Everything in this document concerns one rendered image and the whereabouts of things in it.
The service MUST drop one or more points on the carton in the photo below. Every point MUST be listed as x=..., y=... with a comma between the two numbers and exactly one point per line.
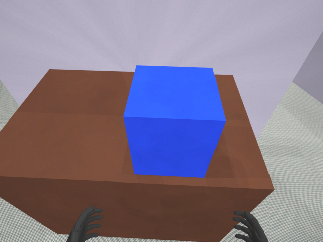
x=173, y=119

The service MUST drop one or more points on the pedestal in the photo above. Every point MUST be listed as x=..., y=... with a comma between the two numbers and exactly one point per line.
x=65, y=149

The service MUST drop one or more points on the robot left hand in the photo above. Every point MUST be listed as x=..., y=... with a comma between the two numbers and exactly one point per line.
x=81, y=227

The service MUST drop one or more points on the robot right hand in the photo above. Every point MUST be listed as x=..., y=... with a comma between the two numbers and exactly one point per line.
x=254, y=230

